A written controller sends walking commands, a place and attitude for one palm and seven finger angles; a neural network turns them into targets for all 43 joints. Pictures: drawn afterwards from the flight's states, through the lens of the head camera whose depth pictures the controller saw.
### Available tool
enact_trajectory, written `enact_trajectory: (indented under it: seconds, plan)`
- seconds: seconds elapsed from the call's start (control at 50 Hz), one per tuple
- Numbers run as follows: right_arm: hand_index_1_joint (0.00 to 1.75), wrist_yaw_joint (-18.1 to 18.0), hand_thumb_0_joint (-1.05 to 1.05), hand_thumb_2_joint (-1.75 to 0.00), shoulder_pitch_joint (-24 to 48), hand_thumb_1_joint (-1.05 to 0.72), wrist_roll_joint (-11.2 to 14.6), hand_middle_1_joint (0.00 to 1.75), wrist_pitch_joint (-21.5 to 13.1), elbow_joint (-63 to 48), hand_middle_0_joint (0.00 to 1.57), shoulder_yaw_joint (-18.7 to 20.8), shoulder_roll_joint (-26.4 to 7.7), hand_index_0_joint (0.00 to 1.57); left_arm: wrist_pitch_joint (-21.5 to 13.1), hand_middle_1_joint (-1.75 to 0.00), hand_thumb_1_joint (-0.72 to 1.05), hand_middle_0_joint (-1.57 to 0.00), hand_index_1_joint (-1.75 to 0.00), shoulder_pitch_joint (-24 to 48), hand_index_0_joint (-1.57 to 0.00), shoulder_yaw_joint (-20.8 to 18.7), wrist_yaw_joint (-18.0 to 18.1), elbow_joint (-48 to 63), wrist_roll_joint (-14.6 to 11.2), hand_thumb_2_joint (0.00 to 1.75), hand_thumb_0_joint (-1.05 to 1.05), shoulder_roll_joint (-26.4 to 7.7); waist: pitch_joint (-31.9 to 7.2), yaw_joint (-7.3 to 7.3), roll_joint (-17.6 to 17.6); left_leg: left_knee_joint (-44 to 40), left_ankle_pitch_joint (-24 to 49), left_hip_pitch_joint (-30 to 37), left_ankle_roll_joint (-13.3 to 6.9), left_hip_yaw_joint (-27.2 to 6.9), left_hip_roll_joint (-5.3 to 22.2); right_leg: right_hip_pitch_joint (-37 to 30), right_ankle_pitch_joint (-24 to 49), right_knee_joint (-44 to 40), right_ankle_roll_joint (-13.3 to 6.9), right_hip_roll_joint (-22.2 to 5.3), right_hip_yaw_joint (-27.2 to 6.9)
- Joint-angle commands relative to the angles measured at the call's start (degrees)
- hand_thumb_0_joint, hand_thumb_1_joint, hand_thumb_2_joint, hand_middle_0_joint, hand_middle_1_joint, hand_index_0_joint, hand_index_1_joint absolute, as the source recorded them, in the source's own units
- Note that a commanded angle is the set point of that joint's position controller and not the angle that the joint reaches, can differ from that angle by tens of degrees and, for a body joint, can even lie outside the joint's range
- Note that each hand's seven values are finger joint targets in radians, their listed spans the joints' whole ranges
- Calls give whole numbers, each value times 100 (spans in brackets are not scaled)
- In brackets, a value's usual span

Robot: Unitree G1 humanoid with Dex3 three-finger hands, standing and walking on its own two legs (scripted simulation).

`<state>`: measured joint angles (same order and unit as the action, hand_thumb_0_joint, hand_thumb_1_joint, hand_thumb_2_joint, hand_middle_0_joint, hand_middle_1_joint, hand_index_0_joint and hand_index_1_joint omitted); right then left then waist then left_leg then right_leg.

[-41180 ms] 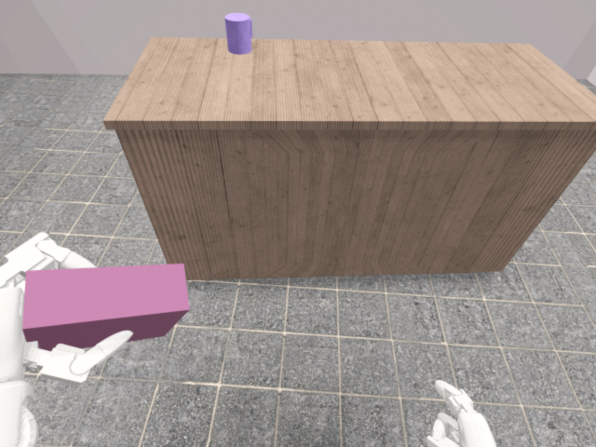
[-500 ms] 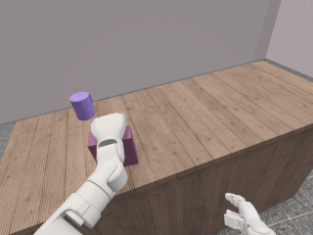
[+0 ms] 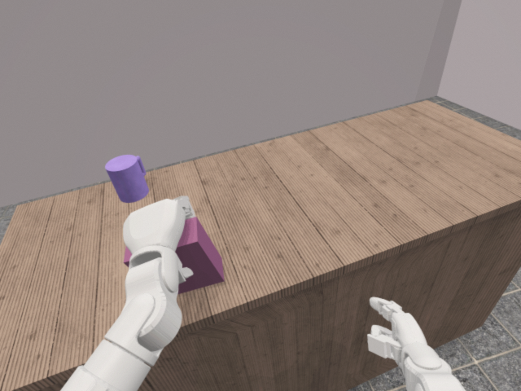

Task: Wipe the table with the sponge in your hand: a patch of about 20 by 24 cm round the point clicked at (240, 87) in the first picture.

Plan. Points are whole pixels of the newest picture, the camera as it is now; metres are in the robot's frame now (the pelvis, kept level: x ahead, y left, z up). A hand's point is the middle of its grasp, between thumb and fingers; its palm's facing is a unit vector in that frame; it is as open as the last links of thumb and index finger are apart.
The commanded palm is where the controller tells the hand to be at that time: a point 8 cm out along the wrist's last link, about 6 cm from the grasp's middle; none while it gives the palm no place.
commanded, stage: slide back across to the middle lane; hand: left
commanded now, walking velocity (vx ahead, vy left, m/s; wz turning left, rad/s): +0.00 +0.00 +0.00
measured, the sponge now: (183, 266) +0.30 +0.18 +0.06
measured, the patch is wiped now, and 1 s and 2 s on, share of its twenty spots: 0.90 0.90 0.90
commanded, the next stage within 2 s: wipe forward along the middle lane in 0.34 s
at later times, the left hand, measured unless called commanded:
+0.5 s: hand (132, 258) +0.27 +0.23 +0.12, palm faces +0.12 -0.15 -0.98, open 9.4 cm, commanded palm +0.24 +0.24 +0.18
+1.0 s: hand (129, 237) +0.32 +0.27 +0.11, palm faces +0.02 -0.08 -1.00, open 9.4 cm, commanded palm +0.29 +0.27 +0.16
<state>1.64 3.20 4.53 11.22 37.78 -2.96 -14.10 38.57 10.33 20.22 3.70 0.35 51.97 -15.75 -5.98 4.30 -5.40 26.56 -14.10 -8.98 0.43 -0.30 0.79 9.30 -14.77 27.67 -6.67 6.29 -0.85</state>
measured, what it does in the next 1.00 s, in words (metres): stands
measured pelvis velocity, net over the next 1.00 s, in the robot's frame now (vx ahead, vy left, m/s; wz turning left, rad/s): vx -0.01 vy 0.02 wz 0.02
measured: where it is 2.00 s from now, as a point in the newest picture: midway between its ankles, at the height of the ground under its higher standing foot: outside the picture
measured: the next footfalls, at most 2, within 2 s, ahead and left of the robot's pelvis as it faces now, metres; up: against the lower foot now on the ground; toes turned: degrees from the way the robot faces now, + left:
none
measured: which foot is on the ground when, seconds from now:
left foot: down 0.00-1.00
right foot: down 0.00-1.00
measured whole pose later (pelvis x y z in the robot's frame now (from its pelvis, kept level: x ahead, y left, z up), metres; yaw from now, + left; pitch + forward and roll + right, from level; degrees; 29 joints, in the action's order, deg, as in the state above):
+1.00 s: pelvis -0.01 +0.02 +0.00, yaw +1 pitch -1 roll +1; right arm -4.0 -2.4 4.6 5.3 40.7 -3.3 -15.7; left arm 31.3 22.1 13.2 -1.9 -18.9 54.7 -21.0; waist -4.5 3.7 -5.3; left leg 26.4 -12.5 -12.6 0.2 -1.8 -0.7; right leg 12.3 -13.3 27.0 -5.1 4.9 0.0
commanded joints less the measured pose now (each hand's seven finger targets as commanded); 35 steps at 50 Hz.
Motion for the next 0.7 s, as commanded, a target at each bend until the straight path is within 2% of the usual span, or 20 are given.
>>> enact_trajectory:
  seconds: [0.0, 0.02, 0.08, 0.1, 0.12, 0.16, 0.2, 0.24, 0.28, 0.3, 0.32, 0.38, 0.4, 0.42, 0.48, 0.5, 0.56, 0.6, 0.62, 0.68]
  plan:
    - [30, -89, 0, -90, 1647, -90, 8, 30, -308, -1137, 20, 205, -491, 20, 32, -160, 10, -120, -160, 1041, -120, -868, -2, 1264, 56, 130, 0, -1029, -720, 151, 793, -24, 1287, 68, -315, 0, -321, -481, 1882, -655, 311, -485, -936]
    - [30, -116, 0, -90, 1663, -90, 10, 30, -312, -1143, 20, 185, -488, 20, 31, -160, 10, -120, -160, 1109, -120, -750, -18, 1307, 72, 130, 0, -946, -699, 111, 654, -40, 1258, 62, -318, 20, -314, -448, 1773, -644, 313, -497, -910]
    - [30, -186, 0, -90, 1648, -90, -8, 30, -343, -1130, 20, 186, -507, 20, 23, -160, 10, -120, -160, 905, -120, -1048, -67, 1376, 52, 130, 0, -1257, -667, 146, 759, 3, 1229, 44, -318, -8, -330, -479, 1744, -695, 320, -513, -1062]
    - [30, -207, 0, -90, 1615, -90, -8, 30, -355, -1128, 20, 189, -543, 20, 3, -160, 10, -120, -160, 935, -120, -1171, -82, 1479, 47, 130, 0, -1427, -615, 142, 623, -25, 1187, 102, -313, -38, -322, -386, 1542, -736, 295, -500, -1079]
    - [30, -232, 0, -90, 1644, -90, -4, 30, -368, -1169, 20, 167, -502, 20, -1, -160, 10, -120, -160, 1005, -120, -999, -103, 1481, 39, 130, 0, -1237, -578, 123, 638, -39, 1128, 66, -321, -23, -322, -352, 1369, -741, 306, -507, -1014]
    - [30, -259, 0, -90, 1612, -90, -13, 30, -417, -1156, 20, 178, -523, 20, -36, -160, 10, -120, -160, 883, -120, -1038, -136, 1450, 48, 130, 0, -1257, -564, 127, 632, -30, 1122, 74, -323, -51, -324, -316, 1374, -747, 296, -496, -1020]
    - [30, -309, 0, -90, 1552, -90, -20, 30, -449, -1116, 20, 192, -581, 20, -71, -160, 10, -120, -160, 936, -120, -1281, -152, 1407, 74, 130, 0, -1590, -467, 130, 632, -60, 991, 93, -325, -68, -323, -206, 1011, -836, 290, -500, -1089]
    - [30, -341, 0, -90, 1572, -90, -15, 30, -511, -1147, 20, 174, -543, 20, -121, -160, 10, -120, -160, 906, -120, -1193, -177, 1313, 77, 130, 0, -1467, -470, 138, 694, -48, 922, 47, -330, -79, -337, -182, 826, -857, 305, -509, -1058]
    - [30, -386, 0, -90, 1541, -90, -41, 30, -560, -1100, 20, 186, -575, 20, -159, -160, 10, -120, -160, 865, -120, -1335, -203, 1162, 104, 130, 0, -1633, -482, 149, 779, 1, 903, 11, -330, -79, -352, -210, 817, -887, 316, -541, -1161]
    - [30, -400, 0, -90, 1469, -90, -42, 30, -574, -1067, 20, 207, -641, 20, -192, -160, 10, -120, -160, 933, -120, -1581, -193, 1234, 151, 130, 0, -1954, -562, 169, 656, -29, 868, 74, -320, -99, -350, -201, 656, -891, 285, -529, -1205]
    - [30, -404, 0, -90, 1522, -90, -25, 30, -609, -1158, 20, 177, -567, 20, -214, -160, 10, -120, -160, 999, -120, -1260, -223, 1234, 143, 130, 0, -1574, -552, 146, 713, -42, 855, 15, -332, -85, -362, -211, 636, -855, 310, -536, -1067]
    - [30, -425, 0, -90, 1501, -90, -32, 30, -693, -1085, 20, 182, -596, 20, -280, -160, 10, -120, -160, 935, -120, -1299, -262, 1063, 157, 130, 0, -1614, -444, 158, 688, -59, 800, 33, -330, -121, -354, -69, 515, -902, 304, -519, -1059]
    - [30, -433, 0, -90, 1432, -90, -40, 30, -728, -1062, 20, 197, -637, 20, -319, -160, 10, -120, -160, 1005, -120, -1489, -255, 1100, 169, 130, 0, -1852, -430, 181, 530, -89, 732, 79, -327, -146, -343, -19, 330, -932, 273, -511, -1085]
    - [30, -444, 0, -90, 1451, -90, -32, 30, -765, -1115, 20, 186, -595, 20, -344, -160, 10, -120, -160, 1043, -120, -1329, -266, 1086, 161, 130, 0, -1661, -528, 172, 567, -67, 732, 24, -334, -122, -362, -102, 345, -882, 294, -520, -1015]
    - [30, -491, 0, -90, 1361, -90, -32, 30, -817, -976, 20, 177, -628, 20, -392, -160, 10, -120, -160, 1341, -120, -1252, -296, 629, 242, 130, 0, -1624, -315, 70, 779, -84, 592, -37, -321, -127, -349, 101, 210, -980, 310, -520, -1028]
    - [30, -503, 0, -90, 1303, -90, -41, 30, -857, -965, 20, 187, -657, 20, -436, -160, 10, -120, -160, 1504, -120, -1328, -295, 639, 268, 130, 0, -1754, -290, 81, 660, -121, 505, 16, -320, -137, -346, 173, 40, -1009, 286, -509, -1031]
    - [30, -529, 0, -90, 1279, -90, -46, 30, -909, -914, 20, 177, -642, 20, -477, -160, 10, -120, -160, 1499, -120, -1238, -301, 218, 305, 130, 0, -1615, -342, 107, 793, -150, 503, -78, -320, -130, -358, 95, 139, -946, 306, -505, -903]
    - [30, -541, 0, -90, 1209, -90, -45, 30, -920, -855, 20, 190, -685, 20, -523, -160, 10, -120, -160, 1895, -120, -1382, -280, 192, 431, 130, 0, -1868, -494, 101, 619, -194, 527, -5, -307, -140, -359, 73, 164, -902, 265, -482, -917]
    - [30, -539, 0, -90, 1234, -90, -31, 30, -957, -943, 20, 178, -620, 20, -534, -160, 10, -120, -160, 1911, -120, -1153, -282, 141, 389, 130, 0, -1567, -589, 120, 720, -191, 547, -79, -319, -115, -372, -31, 258, -830, 300, -496, -754]
    - [30, -556, 0, -90, 1159, -90, -21, 30, -953, -799, 20, 170, -657, 20, -525, -160, 10, -120, -160, 2127, -120, -1140, -282, -385, 375, 130, 0, -1530, -454, 52, 860, -216, 471, -160, -301, -101, -358, 60, 275, -888, 323, -490, -762]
